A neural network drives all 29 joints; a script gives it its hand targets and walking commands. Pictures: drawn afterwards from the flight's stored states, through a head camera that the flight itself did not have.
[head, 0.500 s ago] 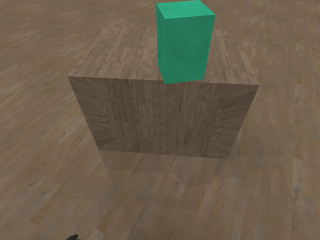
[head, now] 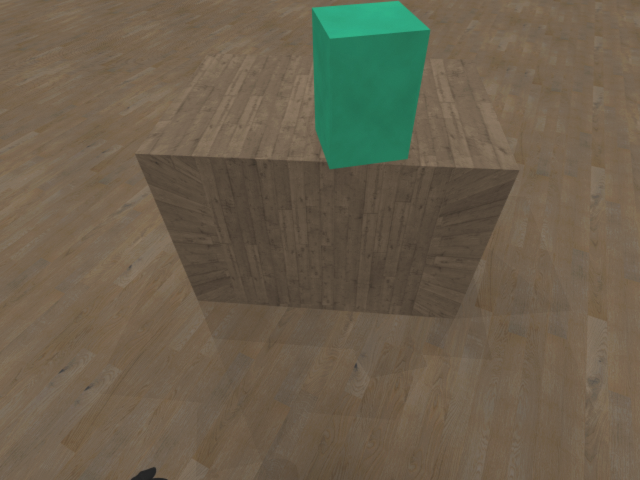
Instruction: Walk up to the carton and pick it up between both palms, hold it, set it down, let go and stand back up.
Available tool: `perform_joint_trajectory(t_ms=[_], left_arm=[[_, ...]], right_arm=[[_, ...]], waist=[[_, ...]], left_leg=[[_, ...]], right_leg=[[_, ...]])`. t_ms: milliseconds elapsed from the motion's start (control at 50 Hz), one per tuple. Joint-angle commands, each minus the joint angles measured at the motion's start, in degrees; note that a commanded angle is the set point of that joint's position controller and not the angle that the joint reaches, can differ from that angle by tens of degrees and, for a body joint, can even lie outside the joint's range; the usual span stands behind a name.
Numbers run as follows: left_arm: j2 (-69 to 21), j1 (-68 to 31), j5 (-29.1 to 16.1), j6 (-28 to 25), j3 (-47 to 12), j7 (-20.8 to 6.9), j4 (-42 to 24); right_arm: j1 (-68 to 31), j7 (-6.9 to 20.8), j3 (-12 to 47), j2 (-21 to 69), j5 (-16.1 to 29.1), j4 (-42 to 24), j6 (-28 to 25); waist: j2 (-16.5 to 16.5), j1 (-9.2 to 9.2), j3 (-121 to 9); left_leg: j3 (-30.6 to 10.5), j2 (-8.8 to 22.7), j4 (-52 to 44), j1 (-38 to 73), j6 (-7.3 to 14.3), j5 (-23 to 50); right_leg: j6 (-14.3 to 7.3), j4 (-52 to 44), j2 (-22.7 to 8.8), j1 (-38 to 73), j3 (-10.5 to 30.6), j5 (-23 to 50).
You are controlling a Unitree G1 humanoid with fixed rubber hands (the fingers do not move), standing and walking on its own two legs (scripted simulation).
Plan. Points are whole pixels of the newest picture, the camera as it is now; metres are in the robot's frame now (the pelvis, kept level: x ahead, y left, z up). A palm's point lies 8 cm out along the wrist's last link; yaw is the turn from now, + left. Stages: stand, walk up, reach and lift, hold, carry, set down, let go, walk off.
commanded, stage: stand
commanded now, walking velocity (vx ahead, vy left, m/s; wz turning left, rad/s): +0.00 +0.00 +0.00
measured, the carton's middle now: (362, 88) +0.94 -0.05 +0.06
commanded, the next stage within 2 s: none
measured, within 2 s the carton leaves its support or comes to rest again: neither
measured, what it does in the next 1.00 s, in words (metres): stands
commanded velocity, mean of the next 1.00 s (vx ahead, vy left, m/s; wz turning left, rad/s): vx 0.00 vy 0.00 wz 0.00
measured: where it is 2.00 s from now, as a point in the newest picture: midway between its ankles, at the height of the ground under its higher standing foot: outside the picture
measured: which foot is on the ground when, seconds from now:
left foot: down 0.00-1.00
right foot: down 0.00-1.00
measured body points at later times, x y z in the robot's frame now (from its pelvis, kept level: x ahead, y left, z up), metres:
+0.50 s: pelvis +0.00 +0.00 +0.00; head +0.01 +0.00 +0.45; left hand +0.12 +0.27 -0.11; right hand +0.10 -0.25 -0.13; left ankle +0.04 +0.12 -0.72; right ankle +0.04 -0.12 -0.72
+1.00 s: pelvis +0.00 +0.00 +0.00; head +0.01 -0.01 +0.45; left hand +0.12 +0.27 -0.11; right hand +0.10 -0.25 -0.13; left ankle +0.04 +0.12 -0.72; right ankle +0.04 -0.12 -0.72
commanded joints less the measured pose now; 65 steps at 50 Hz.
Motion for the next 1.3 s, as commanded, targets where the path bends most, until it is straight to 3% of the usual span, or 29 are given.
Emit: perform_joint_trajectory(t_ms=[0,40,80,120,160,180,300,320,380,460,580,620,740,780,800,840,920,940,980,1040,1080,1120,1160,1180,1200,1280], left_arm=[[13.03,-4.03,1.47,-2.20,4.18,0.16,1.01],[13.08,-3.03,1.36,-2.24,4.25,0.13,1.07],[13.42,-3.63,1.75,-2.40,4.25,0.24,0.97],[13.87,-4.21,1.60,-2.42,4.23,0.30,0.71],[13.18,-5.31,1.50,-2.24,3.87,0.32,0.82],[13.11,-4.47,1.37,-2.29,4.10,0.16,0.84],[12.45,-4.24,1.42,-2.23,4.05,0.12,0.91],[13.39,-3.41,1.38,-2.32,4.22,0.19,1.21],[13.58,-3.98,1.72,-2.06,4.39,0.27,1.33],[13.60,-3.01,1.43,-2.05,4.28,0.05,1.75],[13.16,-3.75,1.58,-2.12,4.34,0.00,1.25],[13.53,-3.17,1.69,-2.16,4.31,0.00,1.27],[13.73,-3.69,1.36,-2.08,4.35,0.39,1.51],[13.81,-4.03,1.55,-2.24,4.39,0.39,1.47],[13.98,-3.32,1.36,-2.18,4.43,0.28,1.68],[13.89,-4.71,1.37,-2.05,4.27,0.31,1.39],[13.19,-3.95,1.53,-2.14,4.23,0.25,1.35],[14.00,-3.63,1.67,-2.21,4.32,0.19,1.94],[13.69,-4.89,1.64,-2.35,4.20,0.15,1.33],[14.07,-4.06,1.40,-2.22,4.30,0.17,1.51],[13.56,-3.40,1.46,-2.25,4.26,0.18,1.79],[14.27,-4.14,1.69,-2.40,4.48,0.20,1.44],[13.34,-4.13,1.32,-2.16,4.17,0.23,1.28],[13.87,-4.35,1.70,-2.17,4.39,0.21,1.54],[13.23,-3.51,1.41,-2.12,4.04,0.23,1.60],[12.97,-3.84,1.54,-2.14,4.09,0.19,1.59]], right_arm=[[-4.80,-0.25,-1.89,-17.61,-1.61,-1.91,-3.02],[-4.57,-0.24,-2.03,-17.86,-1.70,-1.66,-3.17],[-5.92,-0.27,-1.88,-17.20,-1.66,-2.07,-2.99],[-4.57,-0.22,-1.66,-16.63,-1.41,-1.74,-2.87],[-4.84,-0.17,-2.01,-17.03,-1.51,-1.86,-2.99],[-5.15,-0.31,-2.09,-18.12,-1.79,-1.56,-2.95],[-5.73,-0.27,-1.62,-16.93,-1.63,-1.72,-3.04],[-5.11,-0.18,-1.90,-17.55,-1.60,-1.73,-3.00],[-5.76,-0.19,-1.91,-17.36,-1.73,-1.94,-3.02],[-5.20,-0.15,-2.09,-18.37,-1.78,-1.72,-2.86],[-5.55,-0.39,-2.04,-17.72,-1.82,-1.45,-2.78],[-5.68,-0.34,-2.25,-18.04,-1.86,-1.55,-2.78],[-4.73,-0.48,-2.03,-17.41,-1.72,-1.26,-2.76],[-4.76,-0.26,-1.95,-17.38,-1.67,-1.48,-3.03],[-5.15,-0.45,-1.93,-17.53,-1.70,-1.33,-2.88],[-5.31,-0.26,-1.91,-17.50,-1.62,-1.49,-3.08],[-5.68,-0.14,-1.91,-17.50,-1.81,-1.42,-2.83],[-4.02,-0.19,-1.94,-17.39,-1.54,-1.13,-2.67],[-5.26,-0.19,-1.92,-17.26,-1.65,-1.53,-2.96],[-4.02,-0.18,-2.12,-17.77,-1.89,-0.96,-2.84],[-5.19,-0.17,-2.15,-17.97,-1.89,-1.38,-2.80],[-4.59,-0.15,-1.71,-17.01,-1.46,-1.27,-2.77],[-5.08,-0.25,-1.79,-17.28,-1.72,-1.42,-2.85],[-4.82,-0.13,-1.67,-16.87,-1.54,-1.32,-2.91],[-5.17,-0.28,-1.94,-17.90,-1.70,-1.04,-2.89],[-5.72,-0.30,-1.83,-17.72,-1.88,-1.33,-2.84]], waist=[[4.26,0.05,-4.13],[4.87,0.18,-4.88],[5.02,-0.07,-5.40],[1.97,-0.46,-5.05],[2.54,-0.85,-5.51],[4.54,0.09,-4.87],[3.75,0.32,-5.01],[4.78,0.11,-4.69],[3.50,0.02,-3.96],[5.48,0.35,-4.05],[3.06,0.28,-5.20],[4.33,0.55,-5.12],[4.08,0.00,-5.56],[2.70,-0.19,-6.84],[4.23,0.15,-6.19],[3.65,-0.41,-6.21],[3.73,0.22,-5.42],[2.19,-0.36,-5.12],[2.12,-0.13,-4.41],[3.94,-0.24,-4.02],[2.88,0.38,-5.07],[2.95,-0.28,-3.88],[4.77,0.00,-4.06],[2.82,-0.02,-4.84],[4.78,0.21,-4.42],[2.77,0.41,-4.39]], left_leg=[[-9.34,6.06,-15.62,0.37,3.60,-2.63],[-9.46,6.48,-16.18,-0.17,3.64,-5.11],[-8.60,5.93,-14.74,0.43,3.29,-0.79],[-7.55,4.97,-13.19,1.02,3.09,-0.25],[-8.14,5.34,-13.85,2.49,3.29,-1.20],[-8.58,5.89,-14.85,1.67,3.51,-1.68],[-8.55,5.94,-15.37,0.17,3.52,-1.99],[-8.88,5.85,-15.51,0.06,3.27,-2.37],[-8.54,5.61,-15.15,0.12,3.42,-4.13],[-9.15,6.09,-17.17,-1.09,3.43,-6.90],[-8.60,5.75,-14.89,0.72,3.45,-4.54],[-8.93,6.14,-15.95,0.32,3.43,-4.25],[-7.73,5.46,-13.87,2.20,3.15,1.52],[-8.36,5.75,-13.89,1.57,3.32,0.69],[-8.33,5.71,-13.53,1.67,3.36,1.17],[-8.47,6.02,-14.40,1.67,3.43,-0.44],[-8.20,5.67,-14.66,0.64,3.51,-2.58],[-7.77,5.12,-14.05,0.94,3.41,-2.68],[-7.93,5.22,-13.82,1.10,3.31,-1.54],[-7.81,5.52,-14.52,1.10,3.33,-2.53],[-8.42,5.79,-14.87,0.57,3.46,-3.33],[-7.74,5.37,-14.15,0.44,3.25,-1.79],[-8.73,5.64,-15.28,0.89,3.57,-2.95],[-8.71,5.74,-14.74,1.08,3.39,-2.38],[-9.22,6.40,-15.47,0.86,3.66,-4.08],[-8.40,5.95,-14.58,0.25,3.56,-2.27]], right_leg=[[-4.01,-11.74,-5.15,0.15,6.88,-1.16],[-3.74,-11.55,-4.93,1.90,6.43,0.57],[-3.92,-11.55,-5.16,1.91,6.91,2.80],[-4.18,-12.94,-6.20,0.39,8.28,0.32],[-4.11,-13.06,-5.83,-0.86,7.53,-0.89],[-3.77,-11.92,-5.28,-0.46,7.08,-0.32],[-3.83,-11.58,-5.28,1.75,6.96,1.39],[-3.86,-11.55,-5.28,1.06,7.06,0.33],[-4.20,-12.65,-5.28,-0.09,7.47,-2.72],[-3.60,-11.39,-4.55,1.30,6.13,-0.88],[-3.96,-11.94,-5.09,0.07,7.12,-2.28],[-3.55,-11.14,-4.77,1.15,6.17,-0.08],[-3.89,-11.64,-5.51,0.56,7.10,1.91],[-4.02,-11.41,-5.61,1.92,7.05,1.69],[-3.99,-11.87,-5.87,1.46,7.46,2.18],[-4.03,-11.67,-5.68,0.73,6.99,1.28],[-3.79,-12.18,-5.49,1.03,7.29,-0.70],[-3.99,-12.94,-5.70,0.43,8.18,-2.33],[-4.14,-12.99,-6.04,-0.85,8.14,-1.60],[-3.69,-13.01,-5.35,-0.82,7.54,-2.59],[-3.72,-12.38,-5.18,0.78,7.13,-1.16],[-4.08,-12.90,-5.85,-0.02,8.20,-0.41],[-3.82,-12.15,-5.43,-0.99,7.40,-1.95],[-4.01,-12.48,-5.48,-0.53,7.47,-3.41],[-3.81,-12.03,-5.25,-0.46,7.08,-1.81],[-3.81,-12.83,-5.56,0.63,7.78,-1.31]])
